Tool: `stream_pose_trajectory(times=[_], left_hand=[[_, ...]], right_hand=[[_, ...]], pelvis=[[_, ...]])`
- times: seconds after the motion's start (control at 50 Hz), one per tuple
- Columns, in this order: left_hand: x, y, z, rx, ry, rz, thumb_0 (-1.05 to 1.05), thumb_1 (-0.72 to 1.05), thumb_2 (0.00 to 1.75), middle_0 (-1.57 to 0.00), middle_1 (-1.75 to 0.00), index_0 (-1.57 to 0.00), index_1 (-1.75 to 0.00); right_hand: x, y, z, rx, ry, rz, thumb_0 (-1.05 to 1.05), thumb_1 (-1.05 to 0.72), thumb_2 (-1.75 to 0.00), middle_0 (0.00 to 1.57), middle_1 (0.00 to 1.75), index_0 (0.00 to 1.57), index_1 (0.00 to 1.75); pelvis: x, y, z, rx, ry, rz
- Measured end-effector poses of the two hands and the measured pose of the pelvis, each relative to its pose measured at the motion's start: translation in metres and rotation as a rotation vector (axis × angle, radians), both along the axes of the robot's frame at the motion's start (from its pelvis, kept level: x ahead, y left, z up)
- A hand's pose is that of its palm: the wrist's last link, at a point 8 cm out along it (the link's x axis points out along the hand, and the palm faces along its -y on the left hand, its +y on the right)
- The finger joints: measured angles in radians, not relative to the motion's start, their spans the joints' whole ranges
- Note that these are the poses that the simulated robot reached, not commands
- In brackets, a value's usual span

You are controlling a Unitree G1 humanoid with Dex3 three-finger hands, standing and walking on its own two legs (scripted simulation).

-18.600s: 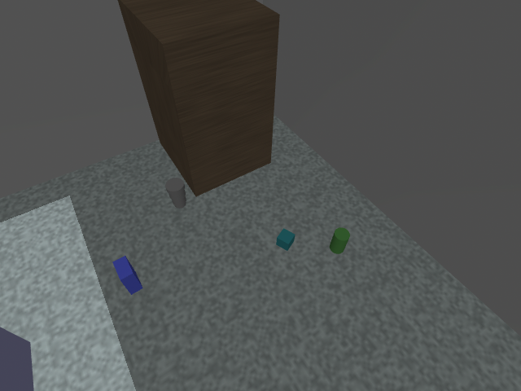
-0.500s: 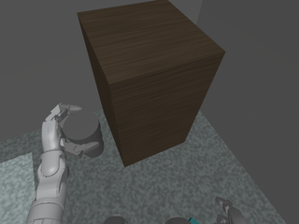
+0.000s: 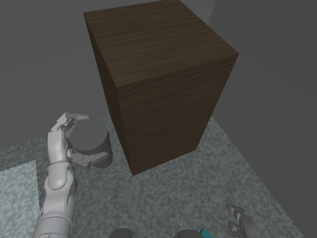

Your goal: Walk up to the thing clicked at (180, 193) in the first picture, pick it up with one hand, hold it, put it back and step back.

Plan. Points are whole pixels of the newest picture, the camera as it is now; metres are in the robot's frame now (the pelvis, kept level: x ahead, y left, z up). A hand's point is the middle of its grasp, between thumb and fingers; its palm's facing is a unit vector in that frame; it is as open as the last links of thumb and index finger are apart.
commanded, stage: crouch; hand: left
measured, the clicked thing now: (96, 148) +0.34 +0.16 +0.00
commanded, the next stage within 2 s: lower in 1.64 s
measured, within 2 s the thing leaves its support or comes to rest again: neither
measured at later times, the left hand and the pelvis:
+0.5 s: hand (97, 156) +0.40 +0.20 -0.19, palm faces +0.28 -0.96 -0.03, open 11.5 cm; pelvis -0.04 +0.00 -0.17, yaw -3 degrees
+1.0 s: hand (103, 163) +0.46 +0.23 -0.39, palm faces +0.32 -0.95 -0.04, open 11.5 cm; pelvis -0.08 +0.00 -0.35, yaw -7 degrees
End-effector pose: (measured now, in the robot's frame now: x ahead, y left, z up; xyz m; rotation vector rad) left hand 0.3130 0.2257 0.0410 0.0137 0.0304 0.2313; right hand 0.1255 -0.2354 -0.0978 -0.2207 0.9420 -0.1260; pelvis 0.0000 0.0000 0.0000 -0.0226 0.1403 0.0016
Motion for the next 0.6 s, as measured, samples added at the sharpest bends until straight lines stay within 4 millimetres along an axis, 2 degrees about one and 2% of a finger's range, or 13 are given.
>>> stream_pose_trajectory(times=[0.08, 0.2, 0.38, 0.6], left_hand=[[0.004, 0.002, -0.02, 0.0, 0.015, 0.016, -0.05, -0.61, 0.84, -0.78, -1.13, -0.72, -1.13], [0.015, 0.007, -0.071, 0.003, 0.018, 0.018, -0.05, -0.61, 0.83, -0.78, -1.13, -0.72, -1.13], [0.041, 0.015, -0.166, 0.016, -0.025, 0.024, -0.05, -0.61, 0.83, -0.78, -1.14, -0.72, -1.14], [0.064, 0.028, -0.268, 0.026, -0.025, 0.072, -0.04, -0.61, 0.83, -0.79, -1.13, -0.73, -1.13]], right_hand=[[-0.005, -0.003, -0.009, -0.007, 0.02, 0.01, 0.01, -0.91, -0.9, 0.2, 0.3, 0.2, 0.29], [-0.023, -0.015, -0.041, -0.033, 0.087, 0.021, 0.01, -0.9, -0.89, 0.2, 0.3, 0.2, 0.29], [-0.061, -0.031, -0.128, -0.059, 0.236, 0.028, 0.01, -0.9, -0.89, 0.2, 0.3, 0.2, 0.29], [-0.099, -0.028, -0.233, -0.027, 0.359, 0.026, 0.01, -0.9, -0.89, 0.2, 0.3, 0.2, 0.29]], pelvis=[[-0.006, -0.001, -0.008, 0.001, 0.037, 0.001], [-0.016, -0.003, -0.037, -0.004, 0.142, -0.003], [-0.028, -0.003, -0.119, -0.018, 0.321, -0.018], [-0.053, -0.005, -0.212, -0.021, 0.432, -0.044]])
